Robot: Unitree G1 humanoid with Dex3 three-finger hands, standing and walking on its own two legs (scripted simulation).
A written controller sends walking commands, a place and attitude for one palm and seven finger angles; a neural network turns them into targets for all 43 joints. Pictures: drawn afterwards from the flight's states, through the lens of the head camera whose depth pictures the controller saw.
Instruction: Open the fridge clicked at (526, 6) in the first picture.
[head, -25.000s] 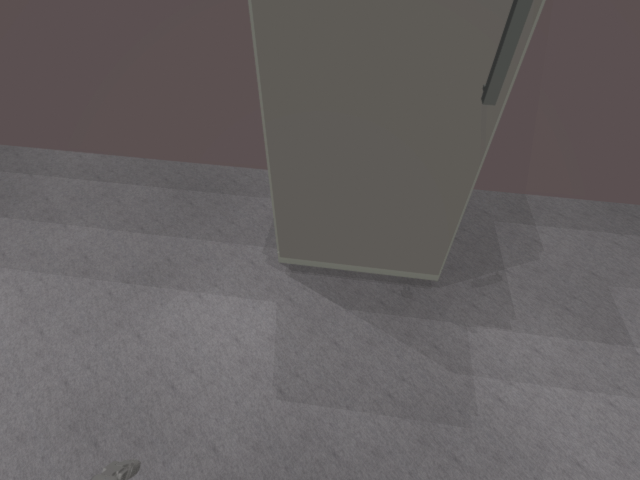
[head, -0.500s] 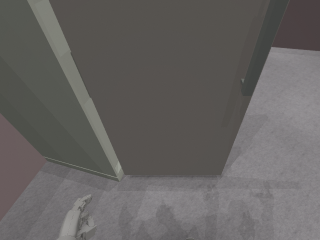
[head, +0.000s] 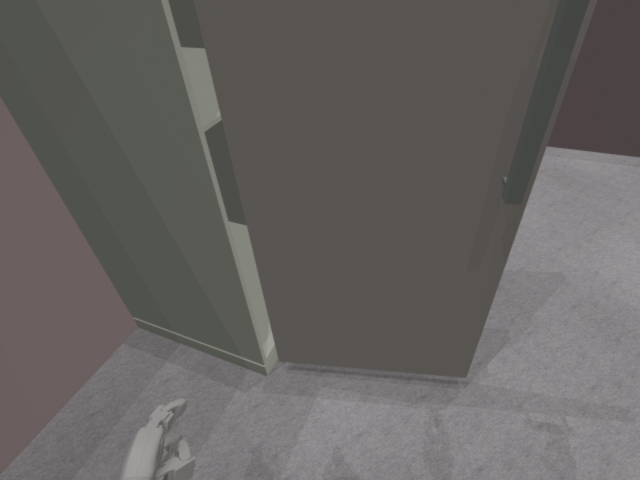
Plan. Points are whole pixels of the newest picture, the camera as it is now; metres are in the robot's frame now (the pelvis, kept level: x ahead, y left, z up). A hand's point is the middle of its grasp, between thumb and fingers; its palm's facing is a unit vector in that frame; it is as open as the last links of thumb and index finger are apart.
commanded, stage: stop stepping back and stand still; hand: right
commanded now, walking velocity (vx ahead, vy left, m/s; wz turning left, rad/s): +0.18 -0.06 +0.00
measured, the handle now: (537, 95) +0.63 -0.32 +0.24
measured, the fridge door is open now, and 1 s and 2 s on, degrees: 75 75 75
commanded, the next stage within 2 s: let the arm hang, fingers relaxed in 1.48 s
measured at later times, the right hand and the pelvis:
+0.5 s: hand out of the picture +0.11 -0.35 +0.19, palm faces +0.42 +0.79 -0.45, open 7.4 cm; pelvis -0.08 -0.07 +0.02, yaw +1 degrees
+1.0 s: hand out of the picture +0.12 -0.37 +0.19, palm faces +0.40 +0.73 -0.55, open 7.4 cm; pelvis -0.08 -0.10 +0.00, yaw +1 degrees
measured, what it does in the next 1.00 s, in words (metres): steps to the right: right foot, then left foot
